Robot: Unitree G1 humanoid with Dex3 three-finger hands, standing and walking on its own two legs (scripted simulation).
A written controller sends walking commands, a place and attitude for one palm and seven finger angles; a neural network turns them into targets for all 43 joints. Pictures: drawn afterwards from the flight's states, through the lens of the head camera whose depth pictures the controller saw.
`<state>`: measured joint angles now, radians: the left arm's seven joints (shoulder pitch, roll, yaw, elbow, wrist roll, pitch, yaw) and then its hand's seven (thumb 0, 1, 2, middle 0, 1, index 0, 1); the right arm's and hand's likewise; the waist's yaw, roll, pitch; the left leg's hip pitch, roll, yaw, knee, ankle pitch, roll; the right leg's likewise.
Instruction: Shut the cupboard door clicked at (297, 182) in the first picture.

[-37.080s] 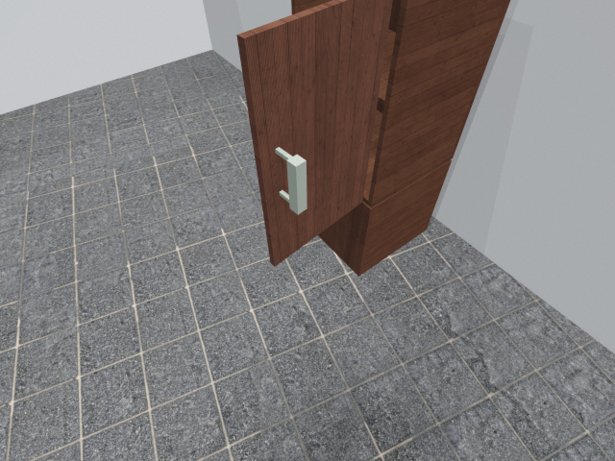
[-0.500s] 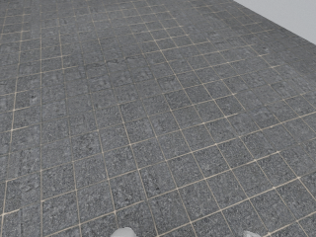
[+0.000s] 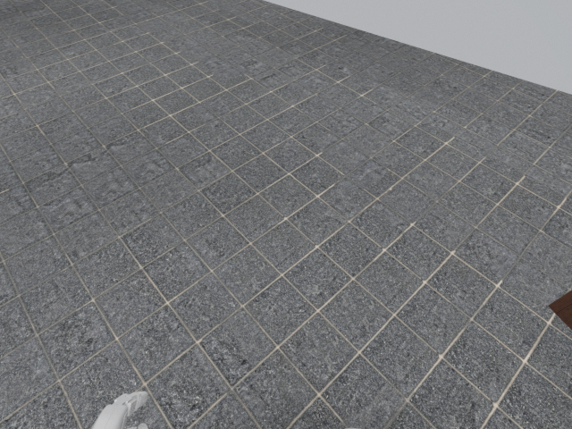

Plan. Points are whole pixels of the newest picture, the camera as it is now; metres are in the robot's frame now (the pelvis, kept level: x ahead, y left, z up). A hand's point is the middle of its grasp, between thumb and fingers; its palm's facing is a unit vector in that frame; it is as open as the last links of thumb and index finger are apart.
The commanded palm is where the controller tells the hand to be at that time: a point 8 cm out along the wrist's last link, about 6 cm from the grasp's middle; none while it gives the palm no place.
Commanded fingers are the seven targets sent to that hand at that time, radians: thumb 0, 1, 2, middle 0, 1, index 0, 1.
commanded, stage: turn to face it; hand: left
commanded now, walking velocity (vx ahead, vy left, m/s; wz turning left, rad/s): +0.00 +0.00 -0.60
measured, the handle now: out of the picture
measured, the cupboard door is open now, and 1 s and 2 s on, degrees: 60 60 60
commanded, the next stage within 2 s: take the last steps up to it in 1.78 s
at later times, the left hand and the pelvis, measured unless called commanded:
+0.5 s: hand out of the picture +0.12 +0.20 -0.18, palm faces -0.21 -0.96 -0.18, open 7.4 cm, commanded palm none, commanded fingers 0.00 0.90 0.90 -0.20 -0.30 -0.20 -0.30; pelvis +0.02 +0.02 +0.00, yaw -16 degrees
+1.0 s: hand (231, 377) +0.22 +0.10 -0.15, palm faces -0.55 -0.79 -0.27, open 7.4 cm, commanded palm none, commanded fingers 0.00 0.90 0.90 -0.20 -0.30 -0.20 -0.30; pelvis +0.00 +0.00 -0.01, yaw -35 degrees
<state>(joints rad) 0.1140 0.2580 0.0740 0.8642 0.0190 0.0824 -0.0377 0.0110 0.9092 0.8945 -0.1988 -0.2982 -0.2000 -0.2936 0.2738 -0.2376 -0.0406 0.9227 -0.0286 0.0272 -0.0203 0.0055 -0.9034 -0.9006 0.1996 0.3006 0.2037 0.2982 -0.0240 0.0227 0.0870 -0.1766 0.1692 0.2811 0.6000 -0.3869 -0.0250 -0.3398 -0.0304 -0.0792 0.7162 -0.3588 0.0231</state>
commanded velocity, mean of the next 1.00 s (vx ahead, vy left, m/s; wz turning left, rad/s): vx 0.00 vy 0.00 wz -0.60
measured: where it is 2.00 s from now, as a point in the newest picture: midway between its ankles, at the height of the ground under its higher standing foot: outside the picture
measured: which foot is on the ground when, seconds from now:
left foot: down 0.00-0.02, up 0.04-0.44, down 0.46-0.94, up 0.96-1.00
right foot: up 0.00-0.00, down 0.02-0.46, up 0.48-0.92, down 0.94-1.00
